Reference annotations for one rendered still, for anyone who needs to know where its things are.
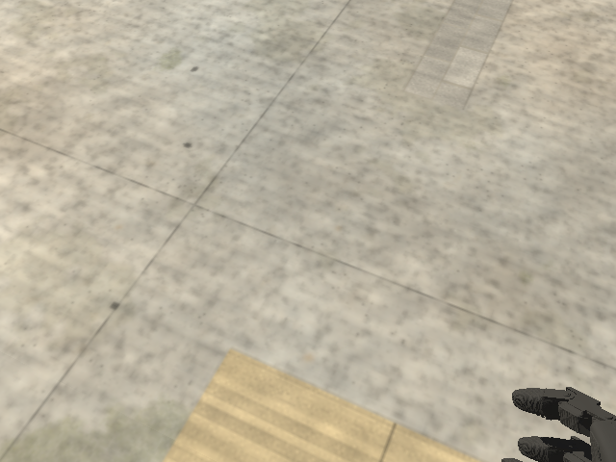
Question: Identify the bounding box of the right robot hand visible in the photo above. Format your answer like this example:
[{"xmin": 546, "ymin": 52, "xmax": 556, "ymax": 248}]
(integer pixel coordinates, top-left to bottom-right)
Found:
[{"xmin": 501, "ymin": 387, "xmax": 616, "ymax": 462}]

